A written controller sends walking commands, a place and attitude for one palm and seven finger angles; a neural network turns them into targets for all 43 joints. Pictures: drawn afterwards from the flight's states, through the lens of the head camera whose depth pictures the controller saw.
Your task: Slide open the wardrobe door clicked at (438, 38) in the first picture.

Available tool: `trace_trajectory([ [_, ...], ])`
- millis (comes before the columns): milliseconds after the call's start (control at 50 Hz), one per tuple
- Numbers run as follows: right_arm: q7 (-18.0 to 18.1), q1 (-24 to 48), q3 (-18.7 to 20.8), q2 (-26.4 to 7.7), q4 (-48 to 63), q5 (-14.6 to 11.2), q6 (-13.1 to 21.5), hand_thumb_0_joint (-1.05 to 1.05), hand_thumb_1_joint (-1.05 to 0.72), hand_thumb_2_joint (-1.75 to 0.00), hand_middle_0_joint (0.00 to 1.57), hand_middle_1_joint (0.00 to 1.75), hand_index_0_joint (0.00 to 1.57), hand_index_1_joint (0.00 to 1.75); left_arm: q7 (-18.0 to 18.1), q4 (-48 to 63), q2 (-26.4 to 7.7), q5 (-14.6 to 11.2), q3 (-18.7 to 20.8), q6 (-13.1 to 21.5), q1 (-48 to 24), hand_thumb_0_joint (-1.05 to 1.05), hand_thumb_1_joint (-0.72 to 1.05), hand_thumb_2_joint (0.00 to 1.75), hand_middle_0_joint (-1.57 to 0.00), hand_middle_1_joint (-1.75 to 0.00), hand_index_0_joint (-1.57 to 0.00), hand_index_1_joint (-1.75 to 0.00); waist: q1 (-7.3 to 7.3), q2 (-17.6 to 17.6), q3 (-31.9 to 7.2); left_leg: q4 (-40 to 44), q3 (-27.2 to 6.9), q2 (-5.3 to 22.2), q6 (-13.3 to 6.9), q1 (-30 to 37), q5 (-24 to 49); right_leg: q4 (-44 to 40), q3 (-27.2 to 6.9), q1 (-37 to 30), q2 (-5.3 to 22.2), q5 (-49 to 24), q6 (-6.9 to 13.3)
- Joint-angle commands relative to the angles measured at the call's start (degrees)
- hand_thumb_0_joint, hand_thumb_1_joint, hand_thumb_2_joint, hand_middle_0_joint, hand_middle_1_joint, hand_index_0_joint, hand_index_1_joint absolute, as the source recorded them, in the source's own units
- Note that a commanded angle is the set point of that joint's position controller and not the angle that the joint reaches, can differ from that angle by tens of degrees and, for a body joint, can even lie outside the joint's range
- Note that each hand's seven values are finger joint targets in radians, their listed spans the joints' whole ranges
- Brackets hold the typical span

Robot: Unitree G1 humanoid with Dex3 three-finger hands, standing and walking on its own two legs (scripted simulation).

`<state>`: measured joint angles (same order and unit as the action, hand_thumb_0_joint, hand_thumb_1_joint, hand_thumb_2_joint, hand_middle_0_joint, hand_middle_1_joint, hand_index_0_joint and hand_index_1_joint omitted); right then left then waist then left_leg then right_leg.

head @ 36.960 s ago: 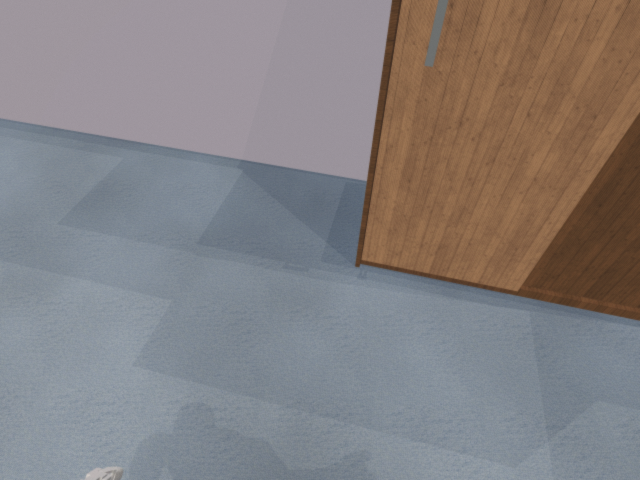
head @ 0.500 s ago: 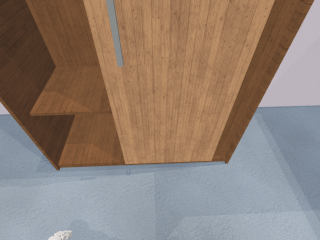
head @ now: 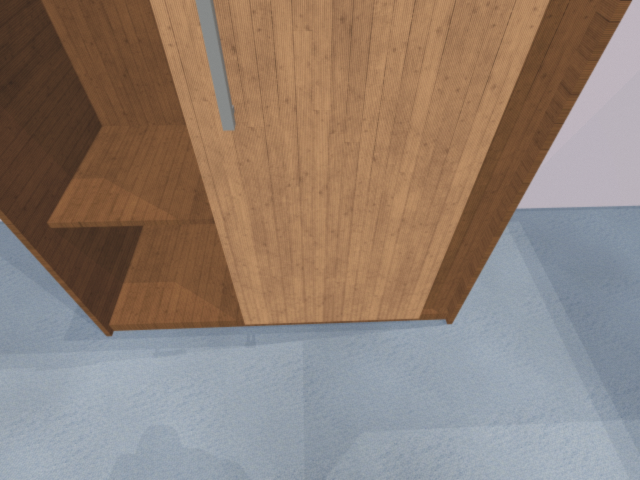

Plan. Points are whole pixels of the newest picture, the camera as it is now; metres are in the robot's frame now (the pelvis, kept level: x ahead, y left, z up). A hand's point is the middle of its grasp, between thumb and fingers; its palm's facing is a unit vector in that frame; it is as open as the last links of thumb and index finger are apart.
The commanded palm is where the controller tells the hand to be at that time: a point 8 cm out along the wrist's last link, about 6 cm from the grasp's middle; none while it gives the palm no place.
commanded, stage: look to check the result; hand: left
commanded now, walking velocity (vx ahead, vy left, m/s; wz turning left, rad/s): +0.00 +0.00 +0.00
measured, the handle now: (216, 48) +0.67 +0.20 +0.21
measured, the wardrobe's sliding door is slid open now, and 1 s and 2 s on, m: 0.47 0.47 0.47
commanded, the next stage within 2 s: stand and wait in 0.06 s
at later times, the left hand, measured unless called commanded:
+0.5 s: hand out of the picture +0.06 +0.22 -0.16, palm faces -0.01 -0.95 -0.30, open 7.4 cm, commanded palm none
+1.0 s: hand out of the picture +0.05 +0.23 -0.16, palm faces -0.02 -0.95 -0.30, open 7.4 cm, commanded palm none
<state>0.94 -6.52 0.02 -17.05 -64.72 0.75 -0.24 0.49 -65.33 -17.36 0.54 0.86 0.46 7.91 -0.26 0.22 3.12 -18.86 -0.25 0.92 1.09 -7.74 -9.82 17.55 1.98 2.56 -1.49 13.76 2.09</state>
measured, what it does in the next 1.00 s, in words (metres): stands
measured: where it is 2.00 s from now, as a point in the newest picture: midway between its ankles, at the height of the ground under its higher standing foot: outside the picture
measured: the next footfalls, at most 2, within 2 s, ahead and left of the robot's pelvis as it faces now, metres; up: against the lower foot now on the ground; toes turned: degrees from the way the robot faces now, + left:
none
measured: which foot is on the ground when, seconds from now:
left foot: down 0.00-1.00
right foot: down 0.00-1.00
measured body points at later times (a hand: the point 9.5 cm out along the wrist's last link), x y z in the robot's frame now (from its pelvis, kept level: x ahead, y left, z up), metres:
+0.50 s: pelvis +0.00 -0.01 +0.00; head +0.01 -0.01 +0.45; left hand +0.06 +0.27 -0.14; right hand +0.05 -0.29 -0.14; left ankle +0.00 +0.13 -0.75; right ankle -0.05 -0.09 -0.75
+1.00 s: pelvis -0.01 +0.00 +0.00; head +0.00 +0.00 +0.45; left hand +0.05 +0.28 -0.14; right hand +0.04 -0.28 -0.14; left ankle +0.00 +0.13 -0.75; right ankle -0.05 -0.09 -0.75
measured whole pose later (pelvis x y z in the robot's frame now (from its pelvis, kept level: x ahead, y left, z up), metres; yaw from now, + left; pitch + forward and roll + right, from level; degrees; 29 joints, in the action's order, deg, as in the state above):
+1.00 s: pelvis -0.01 +0.00 +0.00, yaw -1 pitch -2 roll +0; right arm 1.0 -7.4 0.3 -16.5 -65.2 0.8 -0.3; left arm 0.4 -65.3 -17.0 0.5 0.8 0.6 8.1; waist -0.5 0.0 3.2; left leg -18.4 0.2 1.6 1.4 -7.5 -8.8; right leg 17.1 1.4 2.6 -2.1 12.5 2.4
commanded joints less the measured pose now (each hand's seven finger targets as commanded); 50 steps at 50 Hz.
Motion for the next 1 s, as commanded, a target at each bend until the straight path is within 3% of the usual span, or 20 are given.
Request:
trace_trajectory([
  [0,0.9,1.5,1.9,-10.8,2.9,0.2,1.2,0.00,-0.90,-0.90,0.20,0.30,0.20,0.30,0.7,3.3,-10.8,-0.1,1.9,1.3,-1.7,0.00,0.90,0.90,-0.20,-0.30,-0.20,-0.30,-0.22,-0.3,-5.0,0.2,-4.2,6.2,-2.3,4.0,14.4,-2.5,-5.7,1.9,8.9,-17.7,0.5],
  [340,0.9,0.5,1.8,-9.6,2.8,0.3,1.1,0.00,-0.90,-0.90,0.20,0.30,0.20,0.30,0.7,3.6,-9.7,-0.1,1.9,1.3,-1.1,0.00,0.90,0.90,-0.20,-0.30,-0.20,-0.30,-0.12,-0.1,-3.0,0.9,-3.8,6.1,-2.1,3.4,11.7,-3.4,-6.2,2.7,8.7,-15.4,0.5],
  [460,1.0,0.0,1.7,-9.6,2.7,0.2,1.1,0.00,-0.90,-0.90,0.20,0.30,0.20,0.30,0.7,3.6,-10.0,-0.1,2.0,1.4,-1.1,0.00,0.90,0.90,-0.20,-0.30,-0.20,-0.30,-0.10,-0.1,-3.9,0.7,-3.7,6.1,-2.0,3.4,12.5,-3.1,-6.2,1.8,8.7,-17.2,0.4],
  [700,0.9,-0.1,1.8,-9.5,2.2,0.2,1.0,0.00,-0.90,-0.90,0.20,0.30,0.20,0.30,0.6,3.1,-9.9,-0.2,1.7,1.3,-0.8,0.00,0.90,0.90,-0.20,-0.30,-0.20,-0.30,-0.10,-0.2,-2.5,1.2,-3.9,6.0,-2.0,2.7,9.0,-4.3,-6.6,3.5,8.5,-11.7,0.5],
  [820,0.9,-0.1,1.9,-10.2,2.2,0.1,1.1,0.00,-0.90,-0.90,0.20,0.30,0.20,0.30,0.6,3.2,-10.2,-0.1,1.8,1.4,-0.6,0.00,0.90,0.90,-0.20,-0.30,-0.20,-0.30,-0.05,0.2,-4.1,1.1,-4.1,6.4,-2.2,3.7,10.5,-4.0,-6.7,2.9,8.5,-12.8,0.5],
  [980,0.7,1.0,2.0,-10.5,2.3,0.2,1.1,0.00,-0.90,-0.90,0.20,0.30,0.20,0.30,0.4,3.1,-10.6,-0.1,1.7,1.4,-1.6,0.00,0.90,0.90,-0.20,-0.30,-0.20,-0.30,-0.16,0.4,-2.3,2.0,-4.5,6.3,-2.2,2.8,8.4,-4.5,-7.0,4.2,8.5,-9.5,0.5],
])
